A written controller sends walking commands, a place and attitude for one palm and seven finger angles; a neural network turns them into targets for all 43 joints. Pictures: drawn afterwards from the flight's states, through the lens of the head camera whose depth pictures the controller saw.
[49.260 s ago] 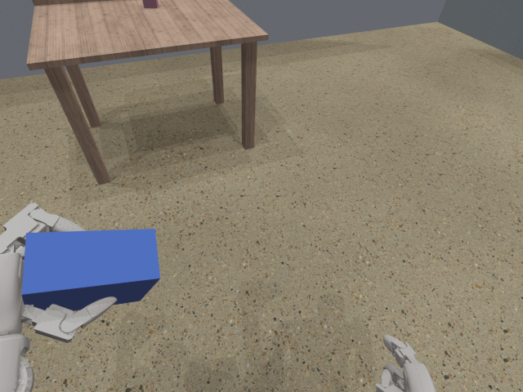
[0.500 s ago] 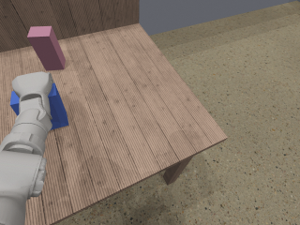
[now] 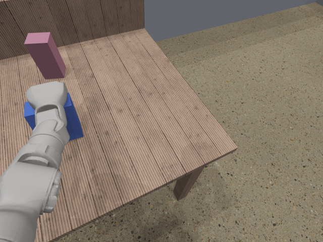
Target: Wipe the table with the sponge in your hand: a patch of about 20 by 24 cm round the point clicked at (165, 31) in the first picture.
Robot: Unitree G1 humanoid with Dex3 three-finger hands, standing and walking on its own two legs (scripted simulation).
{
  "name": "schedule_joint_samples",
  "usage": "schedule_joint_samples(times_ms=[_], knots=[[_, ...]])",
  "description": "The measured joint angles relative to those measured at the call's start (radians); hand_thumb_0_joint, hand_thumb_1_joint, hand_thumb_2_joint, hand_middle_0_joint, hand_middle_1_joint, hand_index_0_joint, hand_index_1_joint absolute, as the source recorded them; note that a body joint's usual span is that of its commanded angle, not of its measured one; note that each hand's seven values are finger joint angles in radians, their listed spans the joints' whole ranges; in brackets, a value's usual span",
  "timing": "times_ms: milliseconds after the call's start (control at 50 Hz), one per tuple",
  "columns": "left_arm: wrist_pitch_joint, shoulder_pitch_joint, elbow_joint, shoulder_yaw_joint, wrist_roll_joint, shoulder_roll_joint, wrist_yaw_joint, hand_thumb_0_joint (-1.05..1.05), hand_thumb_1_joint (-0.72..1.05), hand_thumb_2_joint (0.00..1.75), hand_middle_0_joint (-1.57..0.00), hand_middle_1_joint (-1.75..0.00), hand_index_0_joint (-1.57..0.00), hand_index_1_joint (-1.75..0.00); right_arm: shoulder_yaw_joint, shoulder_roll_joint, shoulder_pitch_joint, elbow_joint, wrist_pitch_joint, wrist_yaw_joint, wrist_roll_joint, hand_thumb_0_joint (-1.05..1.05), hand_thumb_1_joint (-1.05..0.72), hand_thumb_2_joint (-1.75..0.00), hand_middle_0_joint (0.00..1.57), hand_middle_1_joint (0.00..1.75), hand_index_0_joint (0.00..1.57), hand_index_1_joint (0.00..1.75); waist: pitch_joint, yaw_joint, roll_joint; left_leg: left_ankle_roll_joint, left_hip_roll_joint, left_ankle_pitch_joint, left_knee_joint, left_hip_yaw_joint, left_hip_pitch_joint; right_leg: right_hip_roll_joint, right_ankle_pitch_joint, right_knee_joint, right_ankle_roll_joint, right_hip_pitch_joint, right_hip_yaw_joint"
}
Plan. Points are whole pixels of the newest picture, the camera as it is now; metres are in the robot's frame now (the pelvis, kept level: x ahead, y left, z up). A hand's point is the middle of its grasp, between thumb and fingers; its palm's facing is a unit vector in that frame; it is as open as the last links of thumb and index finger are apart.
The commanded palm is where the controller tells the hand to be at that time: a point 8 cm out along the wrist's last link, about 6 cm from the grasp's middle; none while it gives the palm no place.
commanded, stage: wipe back along the middle lane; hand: left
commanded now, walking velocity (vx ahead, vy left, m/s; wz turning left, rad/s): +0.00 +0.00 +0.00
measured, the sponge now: (58, 125) +0.44 +0.29 -0.02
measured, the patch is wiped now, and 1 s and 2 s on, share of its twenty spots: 0.45 0.60 0.70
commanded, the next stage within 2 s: slide across to the third lane in 1.58 s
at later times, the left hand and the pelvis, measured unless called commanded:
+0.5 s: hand (62, 121) +0.42 +0.26 +0.03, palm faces -0.08 +0.01 -1.00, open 10.4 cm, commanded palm +0.39 +0.22 +0.06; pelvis +0.00 +0.00 +0.00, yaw +0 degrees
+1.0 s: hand (68, 132) +0.38 +0.23 +0.03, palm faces -0.05 -0.01 -1.00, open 10.4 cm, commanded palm +0.34 +0.20 +0.06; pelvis +0.01 +0.00 +0.01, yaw +1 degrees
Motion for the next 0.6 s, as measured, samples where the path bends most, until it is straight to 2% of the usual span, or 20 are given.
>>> schedule_joint_samples(times_ms=[160, 280, 420, 600], knots=[[0.003, 0.043, -0.021, 0.007, -0.009, -0.012, 0.022, 0.00, -0.52, 1.04, -0.68, -1.36, -0.69, -1.36, 0.004, 0.002, 0.017, 0.000, 0.007, 0.002, 0.007, 0.00, -0.90, -0.90, 0.20, 0.30, 0.20, 0.30, -0.005, 0.003, 0.003, 0.000, 0.003, 0.003, -0.010, 0.012, 0.014, 0.003, 0.004, -0.003, -0.001, 0.006, 0.012], [0.010, 0.103, -0.077, -0.006, -0.018, -0.043, 0.045, 0.00, -0.51, 1.04, -0.67, -1.37, -0.68, -1.37, 0.000, 0.005, 0.014, -0.004, 0.016, 0.009, 0.011, 0.00, -0.90, -0.90, 0.20, 0.30, 0.20, 0.30, -0.013, 0.019, 0.008, 0.002, 0.002, 0.004, -0.019, 0.018, 0.037, 0.001, 0.005, -0.008, 0.001, 0.027, 0.019], [0.055, 0.129, -0.108, -0.059, -0.031, -0.102, 0.070, 0.00, -0.50, 1.04, -0.66, -1.39, -0.67, -1.39, 0.004, 0.011, -0.025, -0.014, 0.024, 0.012, 0.019, 0.01, -0.90, -0.90, 0.20, 0.30, 0.20, 0.30, -0.013, 0.042, 0.008, 0.005, -0.008, 0.007, -0.025, 0.013, 0.062, -0.009, 0.000, -0.006, 0.005, 0.051, 0.014], [0.100, 0.119, -0.119, -0.109, -0.033, -0.151, 0.066, 0.00, -0.50, 1.04, -0.66, -1.39, -0.66, -1.39, 0.010, 0.027, -0.080, -0.042, 0.032, 0.006, 0.018, 0.00, -0.90, -0.90, 0.20, 0.30, 0.20, 0.30, -0.011, 0.062, 0.002, 0.005, -0.018, 0.010, -0.023, 0.004, 0.068, -0.018, -0.007, 0.006, 0.005, 0.057, 0.003]])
